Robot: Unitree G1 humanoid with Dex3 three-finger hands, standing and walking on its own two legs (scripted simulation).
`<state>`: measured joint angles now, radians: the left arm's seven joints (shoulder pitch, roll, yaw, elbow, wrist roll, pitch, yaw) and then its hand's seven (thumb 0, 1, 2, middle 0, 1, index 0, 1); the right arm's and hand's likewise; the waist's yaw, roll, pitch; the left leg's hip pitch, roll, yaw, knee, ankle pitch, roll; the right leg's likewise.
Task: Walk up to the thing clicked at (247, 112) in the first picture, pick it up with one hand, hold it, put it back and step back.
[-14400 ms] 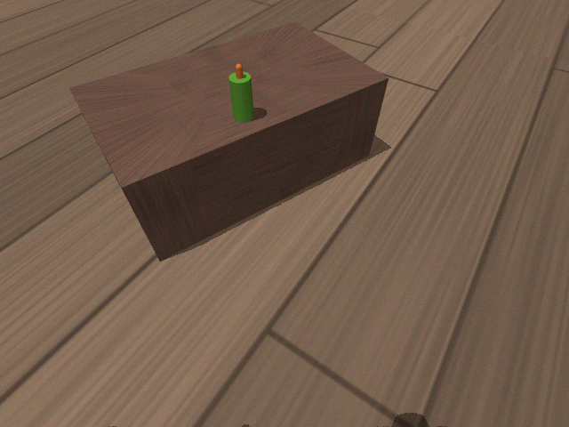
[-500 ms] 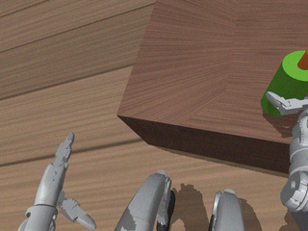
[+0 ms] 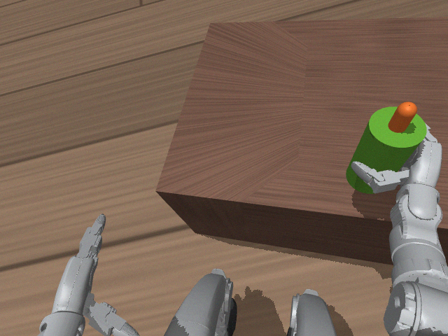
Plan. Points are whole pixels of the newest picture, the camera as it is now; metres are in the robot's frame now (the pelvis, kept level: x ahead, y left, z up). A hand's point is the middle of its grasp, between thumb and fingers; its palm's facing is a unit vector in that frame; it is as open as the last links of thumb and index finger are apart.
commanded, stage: lift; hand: right
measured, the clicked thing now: (384, 147) +0.45 -0.19 +0.01
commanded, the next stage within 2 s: hold in 0.98 s
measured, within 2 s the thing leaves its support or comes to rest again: neither
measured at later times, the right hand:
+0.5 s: hand (388, 170) +0.38 -0.18 +0.06, palm faces +0.18 +0.98 -0.01, open 10.9 cm
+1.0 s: hand (401, 169) +0.36 -0.18 +0.10, palm faces +0.19 +0.98 -0.01, open 10.9 cm
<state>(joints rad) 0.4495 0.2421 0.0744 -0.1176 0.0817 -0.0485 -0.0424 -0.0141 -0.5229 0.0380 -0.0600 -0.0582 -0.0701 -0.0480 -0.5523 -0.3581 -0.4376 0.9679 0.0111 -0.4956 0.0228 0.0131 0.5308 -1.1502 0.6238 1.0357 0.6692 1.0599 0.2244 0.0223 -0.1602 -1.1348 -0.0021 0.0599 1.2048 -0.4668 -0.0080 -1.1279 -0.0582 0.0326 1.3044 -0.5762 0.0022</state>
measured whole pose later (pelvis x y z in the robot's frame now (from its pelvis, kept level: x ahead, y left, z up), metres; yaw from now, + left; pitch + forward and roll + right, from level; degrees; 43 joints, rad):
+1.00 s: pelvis +0.02 +0.00 +0.06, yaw -1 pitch +10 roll +1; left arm 0.39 0.21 0.09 0.19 0.01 -0.05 0.03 -0.01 -0.53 0.04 -0.06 -0.06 -0.07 -0.06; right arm -0.17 -0.17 -0.21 0.49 0.11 -0.34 -0.01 0.01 0.53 -1.16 0.63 1.03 0.67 1.06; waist 0.07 0.02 -0.08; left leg -0.69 0.02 0.02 0.91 -0.40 -0.01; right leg -0.65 -0.03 -0.01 0.95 -0.47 0.00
